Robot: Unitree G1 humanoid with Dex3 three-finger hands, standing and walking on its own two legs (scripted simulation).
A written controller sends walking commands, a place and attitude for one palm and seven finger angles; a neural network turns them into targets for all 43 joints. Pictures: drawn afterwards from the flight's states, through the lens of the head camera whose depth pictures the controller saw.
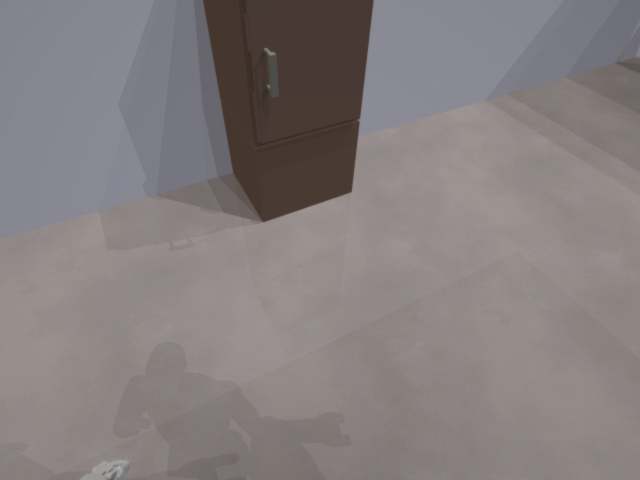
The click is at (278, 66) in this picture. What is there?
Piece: cupboard door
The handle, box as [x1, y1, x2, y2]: [264, 48, 278, 97]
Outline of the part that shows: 264,48 264,51 268,55 270,84 267,85 267,88 270,91 270,94 274,97 278,96 276,54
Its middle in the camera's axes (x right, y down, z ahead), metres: -0.16 -0.52 +1.22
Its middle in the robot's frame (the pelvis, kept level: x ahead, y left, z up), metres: +1.26 +0.22 -0.08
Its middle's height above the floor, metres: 0.69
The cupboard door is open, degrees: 0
